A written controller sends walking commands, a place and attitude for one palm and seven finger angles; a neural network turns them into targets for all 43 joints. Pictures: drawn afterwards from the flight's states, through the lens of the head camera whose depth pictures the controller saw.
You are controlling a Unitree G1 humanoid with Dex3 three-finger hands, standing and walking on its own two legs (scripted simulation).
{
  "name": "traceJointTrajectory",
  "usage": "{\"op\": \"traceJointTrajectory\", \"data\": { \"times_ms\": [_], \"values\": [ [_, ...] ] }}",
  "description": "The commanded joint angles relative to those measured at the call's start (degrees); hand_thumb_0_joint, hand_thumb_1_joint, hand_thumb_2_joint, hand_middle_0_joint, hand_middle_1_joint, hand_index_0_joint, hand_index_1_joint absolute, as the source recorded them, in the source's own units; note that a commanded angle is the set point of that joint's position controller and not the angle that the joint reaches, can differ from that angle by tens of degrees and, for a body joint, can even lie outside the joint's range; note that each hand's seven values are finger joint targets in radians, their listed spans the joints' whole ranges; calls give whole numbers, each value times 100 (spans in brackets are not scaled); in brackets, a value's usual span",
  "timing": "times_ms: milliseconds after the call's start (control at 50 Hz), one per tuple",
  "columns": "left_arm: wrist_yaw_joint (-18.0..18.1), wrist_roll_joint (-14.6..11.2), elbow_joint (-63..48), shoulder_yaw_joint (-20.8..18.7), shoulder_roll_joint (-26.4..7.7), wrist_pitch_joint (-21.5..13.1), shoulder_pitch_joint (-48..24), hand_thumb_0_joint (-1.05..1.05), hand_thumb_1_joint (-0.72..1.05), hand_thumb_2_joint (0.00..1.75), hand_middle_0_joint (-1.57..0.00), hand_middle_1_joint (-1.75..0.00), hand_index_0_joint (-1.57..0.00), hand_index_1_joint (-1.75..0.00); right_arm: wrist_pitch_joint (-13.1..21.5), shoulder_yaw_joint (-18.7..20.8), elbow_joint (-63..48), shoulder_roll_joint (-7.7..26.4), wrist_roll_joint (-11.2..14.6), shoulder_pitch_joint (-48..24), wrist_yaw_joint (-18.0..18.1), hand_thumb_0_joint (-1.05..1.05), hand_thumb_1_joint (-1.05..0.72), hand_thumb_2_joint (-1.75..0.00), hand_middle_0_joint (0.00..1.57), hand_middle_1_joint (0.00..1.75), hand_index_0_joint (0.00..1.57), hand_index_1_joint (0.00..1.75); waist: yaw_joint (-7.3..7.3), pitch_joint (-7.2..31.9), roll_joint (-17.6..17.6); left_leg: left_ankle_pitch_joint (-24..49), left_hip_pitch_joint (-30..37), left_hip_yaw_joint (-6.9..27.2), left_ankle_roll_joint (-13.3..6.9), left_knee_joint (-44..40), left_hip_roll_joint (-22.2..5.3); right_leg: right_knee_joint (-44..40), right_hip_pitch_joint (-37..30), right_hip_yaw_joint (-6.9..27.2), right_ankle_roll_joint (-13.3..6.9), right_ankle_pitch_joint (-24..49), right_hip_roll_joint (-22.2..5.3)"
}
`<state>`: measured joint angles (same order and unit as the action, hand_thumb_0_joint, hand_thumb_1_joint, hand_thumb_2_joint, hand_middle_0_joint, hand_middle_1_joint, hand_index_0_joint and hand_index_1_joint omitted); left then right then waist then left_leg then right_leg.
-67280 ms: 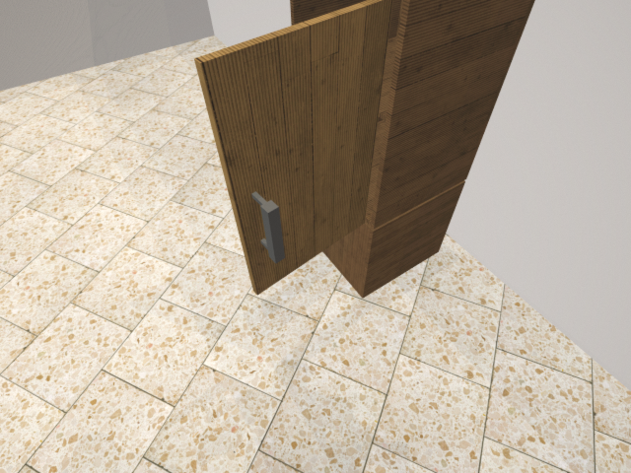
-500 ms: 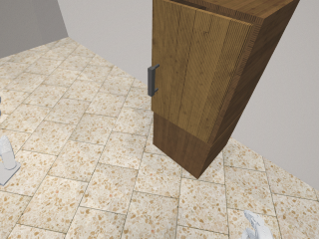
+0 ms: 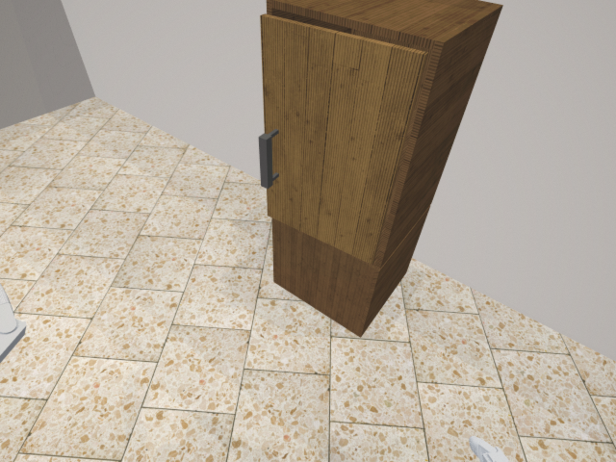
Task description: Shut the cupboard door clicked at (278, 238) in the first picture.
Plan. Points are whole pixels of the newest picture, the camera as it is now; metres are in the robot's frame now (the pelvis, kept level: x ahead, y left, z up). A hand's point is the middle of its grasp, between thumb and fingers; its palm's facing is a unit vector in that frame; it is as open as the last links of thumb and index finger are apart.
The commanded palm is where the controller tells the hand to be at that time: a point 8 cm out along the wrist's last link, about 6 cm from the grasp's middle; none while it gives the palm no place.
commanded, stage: stop stepping back and stand still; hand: left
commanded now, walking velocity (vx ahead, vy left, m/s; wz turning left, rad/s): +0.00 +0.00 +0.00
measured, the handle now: (270, 158) +0.89 +0.12 -0.09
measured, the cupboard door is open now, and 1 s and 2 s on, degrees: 4 4 4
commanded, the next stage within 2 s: let the arm hang, fingers relaxed in 0.28 s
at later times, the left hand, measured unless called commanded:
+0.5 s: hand (98, 388) +0.21 +0.27 +0.01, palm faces +0.18 -0.87 -0.46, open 7.4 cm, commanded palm none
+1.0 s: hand out of the picture -0.04 +0.22 -0.17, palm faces -0.01 -0.97 -0.24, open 7.3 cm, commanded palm none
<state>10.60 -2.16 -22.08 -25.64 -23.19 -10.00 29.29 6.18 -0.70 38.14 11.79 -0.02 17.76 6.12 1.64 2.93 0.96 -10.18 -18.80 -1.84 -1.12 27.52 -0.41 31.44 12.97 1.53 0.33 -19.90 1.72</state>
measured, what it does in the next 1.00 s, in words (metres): stands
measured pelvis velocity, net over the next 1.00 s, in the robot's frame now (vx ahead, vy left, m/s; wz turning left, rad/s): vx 0.02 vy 0.01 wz -0.02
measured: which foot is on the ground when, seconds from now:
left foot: down 0.00-1.00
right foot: down 0.00-1.00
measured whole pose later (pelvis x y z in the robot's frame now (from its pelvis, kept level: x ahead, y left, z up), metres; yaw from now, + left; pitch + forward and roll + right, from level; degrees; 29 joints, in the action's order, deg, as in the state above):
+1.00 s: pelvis +0.02 +0.01 +0.00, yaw -1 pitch -1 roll -1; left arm 0.8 0.8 65.8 -0.8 -13.2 1.0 21.1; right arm -0.8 0.6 62.3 11.7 -0.8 16.0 1.8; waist -0.1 -2.7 -0.4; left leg -8.5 -15.7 -1.5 -2.0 25.4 0.4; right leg 23.9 7.0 0.8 -0.5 -15.6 1.5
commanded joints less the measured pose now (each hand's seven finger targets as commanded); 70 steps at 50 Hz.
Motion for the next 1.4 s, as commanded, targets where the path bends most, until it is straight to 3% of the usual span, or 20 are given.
{"op": "traceJointTrajectory", "data": {
  "times_ms": [0,40,80,120,200,260,320,340,360,380,400,500,540,580,620,680,820,940,1040,1380],
  "values": [
    [44,66,-1791,-373,-1066,-412,-382,0,90,90,-20,-30,-20,-30,422,214,-999,765,-42,-894,-51,0,-90,-90,20,30,20,30,-112,16,-1033,-2299,-526,725,-41,-1478,-675,-614,-604,-178,-100,172,-7],
    [57,16,-1639,-441,-1045,-405,-137,0,90,90,-20,-30,-20,-30,399,224,-1009,695,-31,-907,-116,0,-90,-90,20,30,20,30,-139,188,-468,-1676,-261,414,29,-792,-408,-1069,-374,249,-245,-83,-280],
    [56,-39,-1534,-523,-1074,-372,164,0,90,90,-20,-30,-20,-30,277,280,-1004,651,-31,-892,-158,0,-90,-90,20,30,20,30,-112,75,179,-1091,198,199,99,214,-170,-1754,583,1102,-519,-1042,-794],
    [88,-64,-1494,-549,-1090,-357,130,0,90,90,-20,-30,-20,-30,169,252,-915,615,-37,-854,-169,0,-90,-90,20,30,20,30,-73,-93,355,-683,273,244,115,801,-153,-1890,1014,1421,-737,-974,-1178],
    [89,-57,-1528,-547,-1192,-447,-443,0,90,90,-20,-30,-20,-30,192,253,-901,689,-10,-954,-81,0,-90,-90,20,30,20,30,-45,-196,-271,-663,777,457,59,143,-279,-1477,1259,870,-411,-752,-709],
    [43,-22,-1424,-397,-1035,-489,-497,0,90,90,-20,-30,-20,-30,253,195,-988,712,14,-1016,-26,0,-90,-90,20,30,20,30,-69,-471,-709,-1823,283,961,-35,-863,-586,-1172,897,446,-170,-1007,-217],
    [28,33,-1416,-350,-957,-494,-467,0,90,90,-20,-30,-20,-30,339,151,-993,706,3,-1004,0,0,-90,-90,20,30,20,30,-122,-404,-1057,-2638,-315,1324,-139,-1709,-858,-567,69,5,-40,-203,42],
    [25,37,-1352,-317,-919,-477,-460,0,90,90,-20,-30,-20,-30,338,151,-1001,700,4,-991,-3,0,-90,-90,20,30,20,30,-137,-351,-964,-2639,-470,1276,-152,-1756,-864,-522,-173,-34,-27,-37,58],
    [-851,421,3080,1916,77,461,-467,0,90,90,-20,-30,-20,-30,532,459,227,1794,-10,-1499,-527,0,-90,-90,20,30,20,30,-68,-816,-742,-400,-656,1147,-161,-409,-721,-111,452,-61,-150,857,-405],
    [-1028,339,3210,1848,107,963,-425,0,90,90,-20,-30,-20,-30,140,430,212,1474,34,-1078,-546,0,-90,-90,20,30,20,30,-104,-251,-443,447,-44,660,-90,-92,-673,-362,438,270,-211,875,-522],
    [-1059,376,3311,1938,264,1007,-645,0,90,90,-20,-30,-20,-30,61,449,285,1361,-34,-796,-544,0,-90,-90,20,30,20,30,-104,12,0,767,188,687,-98,111,-702,-311,555,180,-285,622,-475],
    [-1035,397,4731,2112,-52,988,-1389,0,90,90,-20,-30,-20,-30,-403,308,403,1295,-109,-813,-563,0,-90,-90,20,30,20,30,-30,-137,1221,160,404,699,-116,735,-266,-863,1081,724,-642,122,-840],
    [-970,374,5337,2227,21,1048,-1661,0,90,90,-20,-30,-20,-30,-558,249,594,1053,-160,-670,-559,0,-90,-90,20,30,20,30,52,-226,865,86,548,548,-33,856,-123,-970,1191,831,-757,237,-973],
    [-937,355,5931,2316,138,1067,-1646,0,90,90,-20,-30,-20,-30,-602,201,780,950,-178,-598,-551,0,-90,-90,20,30,20,30,45,-170,66,528,656,747,-51,365,-323,-707,965,646,-585,385,-741],
    [-929,328,6530,2331,214,1067,-1350,0,90,90,-20,-30,-20,-30,-571,179,997,996,-167,-621,-523,0,-90,-90,20,30,20,30,-133,-45,-857,550,398,1132,-190,-326,-644,-450,293,327,-322,359,-432],
    [-943,323,7256,2250,419,1045,-958,0,90,90,-20,-30,-20,-30,-574,212,1299,890,-159,-597,-453,0,-90,-90,20,30,20,30,-261,-7,-1477,-248,223,1180,-227,-779,-655,-598,-207,218,-325,391,-383],
    [-964,296,8131,2351,378,941,-929,0,90,90,-20,-30,-20,-30,-569,297,1868,898,-65,-187,-390,0,-90,-90,20,30,20,30,-138,-254,-392,-81,755,942,-187,-704,-610,-1224,-58,384,-412,625,-544],
    [-928,287,8468,2404,400,925,-854,0,90,90,-20,-30,-20,-30,-579,301,2132,910,-57,-116,-381,0,-90,-90,20,30,20,30,-112,-461,-17,-102,902,840,-186,-758,-597,-1364,76,455,-411,533,-573],
    [-904,299,8552,2428,402,948,-881,0,90,90,-20,-30,-20,-30,-609,284,2250,850,-64,-152,-402,0,-90,-90,20,30,20,30,-110,-813,63,-373,821,802,-169,-913,-591,-1427,255,479,-385,310,-581],
    [-894,292,8442,2393,414,919,-1198,0,90,90,-20,-30,-20,-30,-565,227,2324,727,-90,-341,-410,0,-90,-90,20,30,20,30,-134,-672,-248,362,999,660,-95,-851,-536,-1485,-34,499,-330,852,-627]
  ]
}}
